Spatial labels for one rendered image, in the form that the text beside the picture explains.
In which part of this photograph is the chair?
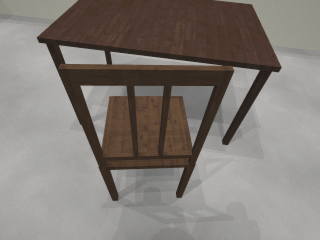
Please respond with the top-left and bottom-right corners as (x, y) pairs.
(58, 64), (234, 201)

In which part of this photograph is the table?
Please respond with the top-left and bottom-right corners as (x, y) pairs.
(37, 0), (282, 145)

